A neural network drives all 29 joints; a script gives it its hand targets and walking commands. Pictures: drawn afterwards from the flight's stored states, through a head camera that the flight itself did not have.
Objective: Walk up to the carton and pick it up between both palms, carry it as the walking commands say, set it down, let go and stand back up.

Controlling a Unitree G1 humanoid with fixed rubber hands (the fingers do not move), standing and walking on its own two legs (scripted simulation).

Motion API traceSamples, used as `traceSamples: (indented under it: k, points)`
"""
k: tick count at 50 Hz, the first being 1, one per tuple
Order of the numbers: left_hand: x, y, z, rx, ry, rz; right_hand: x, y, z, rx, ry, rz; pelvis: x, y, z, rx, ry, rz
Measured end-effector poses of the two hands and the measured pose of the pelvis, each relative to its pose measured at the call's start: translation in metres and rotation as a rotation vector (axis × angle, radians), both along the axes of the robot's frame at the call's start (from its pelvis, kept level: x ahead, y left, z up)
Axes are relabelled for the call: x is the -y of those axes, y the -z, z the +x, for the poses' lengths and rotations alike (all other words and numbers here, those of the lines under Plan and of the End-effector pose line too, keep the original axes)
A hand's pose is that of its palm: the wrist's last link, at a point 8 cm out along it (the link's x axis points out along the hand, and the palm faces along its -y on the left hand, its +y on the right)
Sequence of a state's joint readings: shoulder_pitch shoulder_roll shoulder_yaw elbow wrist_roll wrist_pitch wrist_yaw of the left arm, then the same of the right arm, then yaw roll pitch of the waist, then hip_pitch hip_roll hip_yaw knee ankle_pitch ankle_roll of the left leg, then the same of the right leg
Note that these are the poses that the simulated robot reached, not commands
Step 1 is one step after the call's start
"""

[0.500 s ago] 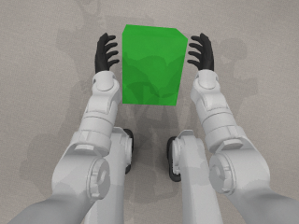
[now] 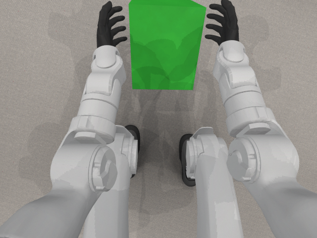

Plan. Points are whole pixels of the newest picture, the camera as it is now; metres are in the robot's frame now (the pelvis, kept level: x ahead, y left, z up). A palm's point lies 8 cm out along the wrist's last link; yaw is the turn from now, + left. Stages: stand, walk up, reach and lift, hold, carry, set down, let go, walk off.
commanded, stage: set down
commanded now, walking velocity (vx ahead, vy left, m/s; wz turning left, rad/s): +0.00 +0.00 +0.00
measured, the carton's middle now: (162, 43) +0.55 +0.01 -0.30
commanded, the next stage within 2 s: none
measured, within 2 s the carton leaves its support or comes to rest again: neither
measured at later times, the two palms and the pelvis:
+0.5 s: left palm (107, 35) +0.53 +0.14 -0.20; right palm (219, 33) +0.55 -0.12 -0.20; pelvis +0.00 +0.00 -0.05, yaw +0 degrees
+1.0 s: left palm (109, 24) +0.56 +0.14 -0.22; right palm (218, 25) +0.57 -0.13 -0.22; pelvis +0.01 -0.01 -0.06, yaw +1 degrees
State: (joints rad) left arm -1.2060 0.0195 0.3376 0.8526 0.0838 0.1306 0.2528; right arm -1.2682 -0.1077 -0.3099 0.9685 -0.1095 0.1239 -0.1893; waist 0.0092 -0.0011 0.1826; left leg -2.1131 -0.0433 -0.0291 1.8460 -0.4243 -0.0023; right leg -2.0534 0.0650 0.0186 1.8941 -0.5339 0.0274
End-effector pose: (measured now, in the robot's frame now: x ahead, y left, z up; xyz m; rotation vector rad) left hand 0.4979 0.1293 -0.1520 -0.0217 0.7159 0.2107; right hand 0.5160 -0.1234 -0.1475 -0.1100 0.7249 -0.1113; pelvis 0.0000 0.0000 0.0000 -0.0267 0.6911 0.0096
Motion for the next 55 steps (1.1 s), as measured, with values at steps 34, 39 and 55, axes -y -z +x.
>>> traceSamples:
  k: [34,39,55]
  points:
    - [-0.013,0.065,0.06,0.037,0.054,-0.044,0.001,0.066,0.055,0.034,-0.087,0.072,0.004,0.056,0.008,-0.018,0.004,0.012]
    - [-0.013,0.069,0.066,0.036,0.054,-0.04,0.001,0.071,0.061,0.032,-0.092,0.081,0.006,0.056,0.014,-0.029,0.004,0.016]
    - [-0.013,0.07,0.066,0.038,0.064,-0.063,0.002,0.073,0.057,0.05,-0.079,0.098,0.006,0.059,0.015,-0.026,0.004,0.017]
